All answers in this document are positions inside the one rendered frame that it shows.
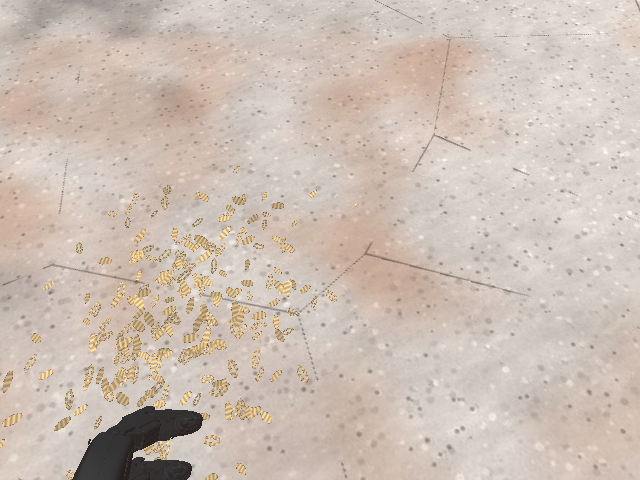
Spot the robot left hand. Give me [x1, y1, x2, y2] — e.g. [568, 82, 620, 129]
[72, 406, 203, 480]

